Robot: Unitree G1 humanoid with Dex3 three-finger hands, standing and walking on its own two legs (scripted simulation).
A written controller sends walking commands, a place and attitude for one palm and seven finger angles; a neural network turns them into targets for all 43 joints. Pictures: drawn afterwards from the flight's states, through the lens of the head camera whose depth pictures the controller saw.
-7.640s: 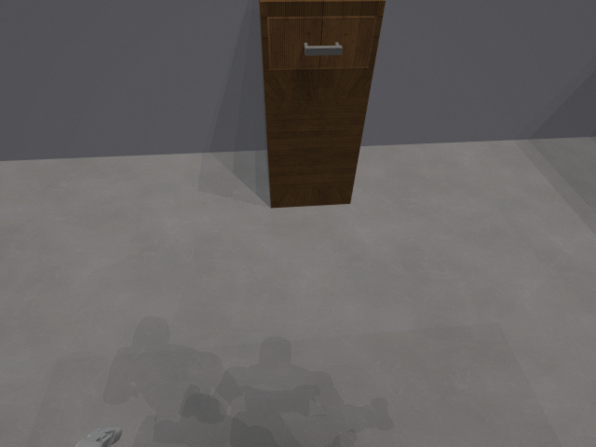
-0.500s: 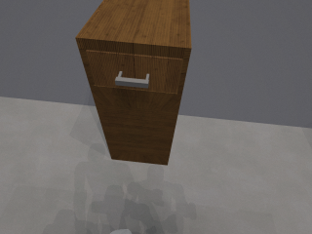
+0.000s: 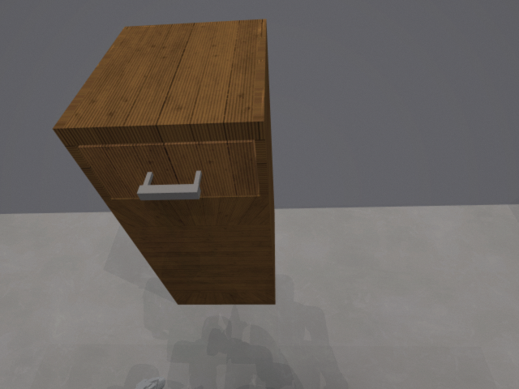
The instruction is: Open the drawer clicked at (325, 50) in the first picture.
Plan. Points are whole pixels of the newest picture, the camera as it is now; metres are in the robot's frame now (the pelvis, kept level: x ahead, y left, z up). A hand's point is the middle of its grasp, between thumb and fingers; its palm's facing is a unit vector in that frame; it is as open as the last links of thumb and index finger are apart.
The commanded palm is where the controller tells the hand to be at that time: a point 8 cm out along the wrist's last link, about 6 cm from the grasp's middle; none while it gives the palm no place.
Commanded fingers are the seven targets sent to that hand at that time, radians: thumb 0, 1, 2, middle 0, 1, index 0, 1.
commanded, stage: come to a stop and stand still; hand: left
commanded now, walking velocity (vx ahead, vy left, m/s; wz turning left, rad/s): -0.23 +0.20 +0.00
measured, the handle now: (171, 184) +0.50 +0.20 +0.00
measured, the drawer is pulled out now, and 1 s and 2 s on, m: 0.00 0.00 0.00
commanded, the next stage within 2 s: look again from close up in 1.28 s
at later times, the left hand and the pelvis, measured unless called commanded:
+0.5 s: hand out of the picture -0.04 +0.25 -0.17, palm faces +0.08 -0.98 -0.20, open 7.4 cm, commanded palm none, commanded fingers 0.00 0.90 0.90 -0.20 -0.30 -0.20 -0.30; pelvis -0.04 +0.05 +0.01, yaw +0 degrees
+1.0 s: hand out of the picture -0.01 +0.16 -0.16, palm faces +0.06 -0.97 -0.24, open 7.2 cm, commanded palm none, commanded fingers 0.00 0.90 0.90 -0.20 -0.30 -0.20 -0.30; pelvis -0.03 -0.02 +0.00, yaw +1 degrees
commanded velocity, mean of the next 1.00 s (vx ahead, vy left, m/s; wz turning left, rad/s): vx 0.03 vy -0.04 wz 0.00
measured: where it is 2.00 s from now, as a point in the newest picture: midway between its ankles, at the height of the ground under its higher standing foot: outside the picture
